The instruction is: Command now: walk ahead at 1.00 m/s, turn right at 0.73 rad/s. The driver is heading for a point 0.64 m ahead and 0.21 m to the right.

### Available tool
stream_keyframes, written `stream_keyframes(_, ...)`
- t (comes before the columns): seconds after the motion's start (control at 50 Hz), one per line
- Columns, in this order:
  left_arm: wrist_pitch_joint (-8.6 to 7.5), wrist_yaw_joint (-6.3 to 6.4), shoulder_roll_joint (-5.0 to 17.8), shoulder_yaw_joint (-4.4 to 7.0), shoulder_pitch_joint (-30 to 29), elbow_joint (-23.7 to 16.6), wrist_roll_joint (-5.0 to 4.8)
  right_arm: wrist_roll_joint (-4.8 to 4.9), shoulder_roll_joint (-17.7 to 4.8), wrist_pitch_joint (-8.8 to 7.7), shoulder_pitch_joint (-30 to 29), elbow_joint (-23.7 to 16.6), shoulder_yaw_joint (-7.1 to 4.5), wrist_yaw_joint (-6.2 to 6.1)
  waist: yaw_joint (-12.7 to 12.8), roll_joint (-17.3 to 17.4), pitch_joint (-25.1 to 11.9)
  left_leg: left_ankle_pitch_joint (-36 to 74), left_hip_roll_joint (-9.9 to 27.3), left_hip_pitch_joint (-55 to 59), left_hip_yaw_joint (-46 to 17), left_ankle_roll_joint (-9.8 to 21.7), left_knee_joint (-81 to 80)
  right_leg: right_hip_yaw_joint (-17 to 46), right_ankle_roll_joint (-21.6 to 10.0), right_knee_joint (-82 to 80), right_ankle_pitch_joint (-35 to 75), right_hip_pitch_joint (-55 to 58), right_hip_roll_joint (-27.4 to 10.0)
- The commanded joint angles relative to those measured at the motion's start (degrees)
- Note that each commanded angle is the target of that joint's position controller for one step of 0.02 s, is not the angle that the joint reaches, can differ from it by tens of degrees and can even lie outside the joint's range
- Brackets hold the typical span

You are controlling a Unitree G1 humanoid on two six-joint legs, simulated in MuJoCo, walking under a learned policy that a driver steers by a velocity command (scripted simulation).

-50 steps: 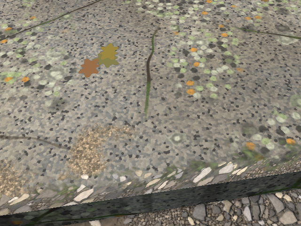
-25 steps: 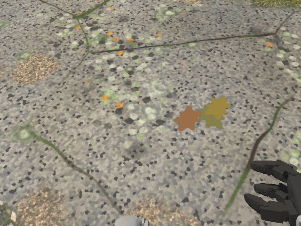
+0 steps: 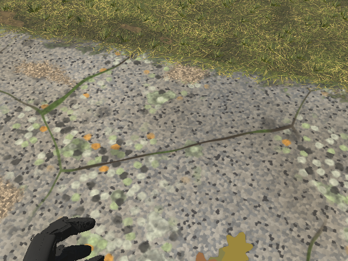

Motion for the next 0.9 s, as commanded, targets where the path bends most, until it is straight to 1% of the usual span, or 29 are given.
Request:
stream_keyframes(0.02, 0.72, 0.04, 5.6, 2.09, 15.8, 4.5, -0.49, -0.04, -9.6, -0.57, -9.8, -8.1, -2.02, -0.71, 10.1, 8.8, -3.2, 69.4, 8.7, -6.1, 1.7, 1.4, 3.3, -7.0, -1.1, -9.4, 0.4, 30.6, 4.3)
stream_keyframes(0.06, 1.12, 0.71, 10.5, 4.28, 27.0, 7.7, 0.23, -2.27, -10.4, 2.68, -10.6, -9.8, -2.68, -1.62, 15.8, 10.3, -6.7, 77.5, 11.4, -2.9, 0.1, 1.7, 24.6, -4.7, -4.4, -13.8, -8.5, 40.9, 6.2)
stream_keyframes(0.08, 1.05, 1.15, 12.1, 5.65, 35.8, 10.6, 0.35, -2.32, -10.7, 3.86, -13.0, -11.1, -2.91, -1.91, 20.6, 7.2, -8.1, 69.1, 8.9, -8.2, -0.2, 2.3, 45.9, -0.7, -7.2, -22.0, -9.9, 50.3, 5.6)
stream_keyframes(0.1, 1.22, 2.04, 12.6, 6.21, 32.6, 11.8, 0.18, -3.23, -4.8, 3.85, -16.4, -12.4, -1.55, -1.07, 17.3, -0.9, 0.2, 18.2, 1.1, -27.3, -3.7, 2.1, 68.4, 6.5, -9.8, -20.1, -15.2, 54.0, 2.9)
stream_keyframes(0.12, 1.1, 1.65, 15.1, 5.91, 28.6, 11.4, 0.48, -4.03, 3.7, 2.61, -14.8, -17.8, 0.96, -0.67, 8.0, -11.8, 2.5, -7.2, -4.3, -48.9, -8.9, 0.2, 85.4, 19.9, -13.1, -12.2, 10.1, 59.1, -0.7)
stream_keyframes(0.14, 1.24, 2.19, 17.3, 6.18, 25.2, 8.4, 0.95, -2.74, 2.0, 1.21, -8.3, -22.9, 1.94, 0.06, 4.1, -13.4, -11.6, -5.3, -4.0, -58.4, -18.1, -0.9, 88.5, 45.2, -23.4, -28.0, -13.5, 68.8, -9.3)
stream_keyframes(0.16, 0.78, 2.45, 13.7, 5.83, 23.0, 6.6, 0.94, -3.18, -3.9, 0.0, -12.0, -21.9, 1.47, 0.18, 5.9, -1.8, -7.0, -0.7, -0.6, -60.9, -20.2, -0.7, 83.3, 53.1, -21.5, -39.0, -27.8, 63.9, -12.0)
stream_keyframes(0.18, 0.09, 2.79, 11.9, 5.25, 21.9, 7.3, 0.77, -3.16, -6.2, -0.27, -15.9, -22.2, 1.15, 0.33, 4.4, 4.6, -1.7, 2.5, 1.6, -58.3, -20.6, -1.1, 76.4, 50.1, -18.3, -40.2, -28.7, 54.7, -10.6)
stream_keyframes(0.22, -1.88, 3.43, 11.4, 4.48, 23.0, 8.5, 0.13, -4.45, -6.0, 1.59, -18.4, -23.4, 1.7, -0.19, 2.2, 8.1, 3.3, 0.2, 3.9, -53.5, -20.6, -3.1, 68.0, 43.5, -16.5, -39.8, -19.7, 42.7, -7.7)
stream_keyframes(0.3, -3.26, 3.63, 11.7, 3.82, 22.2, 8.8, 0.36, -3.57, -3.4, 4.19, -27.3, -27.7, 3.86, 0.85, 3.0, 4.2, 8.5, 6.6, 6.5, -43.9, -16.2, -5.0, 43.4, 30.8, -13.0, -43.5, -10.4, 26.7, -0.5)
stream_keyframes(0.34, -3.07, 3.11, 12.2, 4.22, 22.9, 9.5, -0.31, -2.25, -1.4, 4.25, -31.4, -28.7, 4.81, 1.41, 5.8, 0.2, 6.3, 18.2, 4.0, -35.6, -14.0, -4.6, 31.3, 27.3, -9.4, -42.4, -2.0, 26.7, 2.2)
stream_keyframes(0.4, -2.91, 2.82, 13.7, 4.87, 24.5, 10.5, -1.06, -1.55, -2.5, 4.09, -30.9, -28.1, 4.44, 0.98, 7.1, -1.4, 2.4, 24.1, 0.7, -28.4, -13.4, -3.3, 22.2, 28.3, -6.2, -37.7, 8.8, 34.2, 0.9)
stream_keyframes(0.44, -3.01, 2.91, 15.6, 5.4, 24.1, 10.5, -0.56, -1.58, -6.2, 3.69, -23.9, -26.0, 2.72, -0.18, 3.7, -1.1, -3.8, 18.2, -2.3, -18.8, -13.8, -2.2, 18.9, 28.4, -3.3, -25.6, 21.5, 39.8, 1.7)
stream_keyframes(0.46, -3.2, 2.69, 17.2, 5.69, 21.6, 10.0, -0.18, -1.48, -8.4, 3.42, -14.2, -23.8, 1.41, -1.01, -2.5, -1.0, -8.7, 15.1, -1.7, -8.4, -13.9, -1.5, 18.6, 27.1, -1.7, -13.7, 22.9, 38.1, 2.9)
stream_keyframes(0.48, -3.86, 2.52, 14.8, 5.11, 18.5, 8.7, 0.18, -2.28, -12.0, 3.18, -1.3, -21.2, -0.37, -2.11, -8.7, -0.2, -14.6, 6.4, 4.1, 5.7, -18.2, -0.2, 21.8, 25.0, -0.7, 1.5, 14.9, 30.1, 4.7)
stream_keyframes(0.5, -4.19, 2.86, 4.9, 2.52, 18.7, 6.3, -0.03, -4.56, -15.7, 3.04, 6.3, -19.6, -1.51, -2.81, -8.5, 13.2, -19.6, -13.0, 21.0, 17.6, -38.5, 2.0, 17.4, 18.9, -0.5, 20.4, -31.7, 16.3, 9.3)
stream_keyframes(0.52, -3.64, 2.99, 5.4, 1.42, 24.5, 3.4, -1.54, -4.58, -17.9, 3.32, -0.8, -20.2, -2.12, -2.08, -1.2, 25.2, -22.3, -13.7, 28.1, 15.3, -67.5, 7.7, 4.7, 14.2, 0.4, 29.7, -33.6, 7.7, 9.2)
stream_keyframes(0.54, -2.39, 3.56, 8.7, 1.71, 21.2, 5.6, 0.42, -4.13, -11.0, 3.49, -7.9, -21.5, -1.2, -1.56, -0.5, 13.8, -12.4, -9.4, 25.1, 6.5, -59.8, 9.0, 5.2, 12.2, 0.7, 30.5, -27.6, 5.1, 4.2)
stream_keyframes(0.56, -1.67, 3.16, 8.9, 1.79, 17.7, 5.9, 1.53, -3.52, -5.8, 3.51, -10.4, -20.9, 0.04, -1.01, -0.1, 5.9, -6.0, 7.1, 21.7, -1.4, -47.2, 9.1, 7.8, 10.7, 1.7, 27.9, -24.2, 6.6, 2.2)
stream_keyframes(0.6, -0.43, 2.02, 6.9, 1.68, 13.8, 4.8, 2.37, -3.14, -2.9, 2.85, -7.6, -17.0, 1.18, -0.37, 1.0, 2.2, -1.3, 37.2, 16.6, -10.2, -31.6, 7.9, 9.0, 10.4, 3.2, 24.0, -26.8, 9.3, 1.0)
stream_keyframes(0.62, 0.11, 1.66, 5.7, 1.28, 14.4, 3.7, 2.28, -2.36, -3.4, 2.05, -5.7, -15.2, 1.1, -0.02, 2.0, 6.8, -1.2, 47.0, 17.2, -10.9, -29.2, 8.4, 9.5, 10.8, 4.0, 21.8, -28.6, 9.1, 0.9)
stream_keyframes(0.64, -0.46, 2.56, 5.0, 1.06, 13.8, 1.8, -3.24, 0.79, -3.8, 1.21, -12.0, -16.2, 0.08, 0.01, 3.7, 10.6, 0.0, 48.0, 15.0, -10.5, -26.5, 8.2, 8.4, 12.1, 4.9, 19.3, -28.3, 7.9, -1.8)
stream_keyframes(0.66, -0.49, 2.63, 5.4, 0.59, 11.9, 1.4, -3.5, 1.55, -3.5, 1.06, -13.4, -15.7, 0.23, -0.14, 4.0, 9.0, -0.1, 46.8, 15.2, -12.2, -24.5, 8.2, 7.4, 11.9, 5.3, 14.1, -28.3, 7.8, -2.0)
stream_keyframes(0.7, -0.94, 2.02, 4.9, -0.3, 7.6, -0.5, -1.4, 1.42, -7.3, 1.59, -16.0, -15.5, -0.8, -0.8, 4.5, 4.7, 0.9, 47.8, 14.2, -19.0, -19.1, 8.2, 4.5, 8.8, 6.0, 0.6, -20.9, 13.1, -1.7)
stream_keyframes(0.74, -1.77, 0.65, 4.4, -0.93, 6.6, 0.1, -0.71, 1.33, -10.6, 1.72, -16.2, -14.9, -1.72, -1.31, 4.2, 5.6, -1.5, 44.6, 10.5, -23.7, -13.1, 6.6, 3.2, 6.1, 5.6, -12.1, -6.6, 25.4, 0.2)
stream_keyframes(0.84, -1.84, 0.46, 9.1, 1.08, 8.0, 1.1, 0.89, 2.29, -12.9, 1.87, -12.9, -12.3, -2.24, -1.19, 6.8, 3.5, -4.2, 49.1, 10.6, -17.4, -10.6, 3.7, 14.3, 5.5, 1.3, -23.2, 1.0, 37.4, 3.7)
stream_keyframes(0.86, -1.76, 1.02, 10.7, 1.98, 11.0, 1.9, 1.15, 2.05, -12.2, 2.15, -11.2, -11.9, -1.88, -1.17, 8.3, 2.7, -5.6, 47.4, 8.6, -19.1, -9.0, 2.1, 22.1, 5.4, -0.1, -25.2, 5.1, 43.7, 3.9)
stream_keyframes(0.88, -1.37, 2.05, 14.9, 3.0, 14.1, 1.9, 1.58, 0.29, -10.4, 2.23, -9.3, -12.8, -1.07, -1.2, 8.8, -3.9, -9.4, 30.0, 4.7, -26.8, -6.8, -0.8, 37.1, 13.2, -3.3, -22.3, 31.3, 54.0, -4.0)
stream_keyframes(0.9, -1.01, 2.78, 14.6, 1.5, 13.0, 0.4, 3.42, -1.15, -5.0, 2.67, 0.6, -12.2, 1.26, -0.21, 3.6, -15.8, -19.6, -20.3, -1.0, -39.9, -11.2, -4.4, 59.7, 33.8, -15.7, -18.7, 59.8, 68.3, -21.9)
